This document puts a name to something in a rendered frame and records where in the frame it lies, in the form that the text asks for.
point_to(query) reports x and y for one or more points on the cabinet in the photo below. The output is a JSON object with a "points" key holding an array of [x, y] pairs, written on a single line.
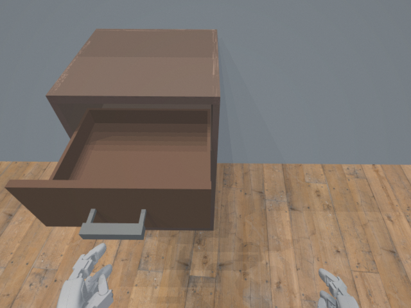
{"points": [[143, 68]]}

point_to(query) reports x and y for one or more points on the robot right hand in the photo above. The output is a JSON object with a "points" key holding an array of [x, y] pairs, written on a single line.
{"points": [[338, 289]]}

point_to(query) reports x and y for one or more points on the handle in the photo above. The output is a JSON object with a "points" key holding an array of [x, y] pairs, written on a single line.
{"points": [[119, 231]]}

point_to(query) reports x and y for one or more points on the robot left hand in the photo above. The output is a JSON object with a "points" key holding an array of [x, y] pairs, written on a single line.
{"points": [[92, 292]]}

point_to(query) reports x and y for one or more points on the drawer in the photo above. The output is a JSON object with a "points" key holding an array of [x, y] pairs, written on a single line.
{"points": [[122, 160]]}

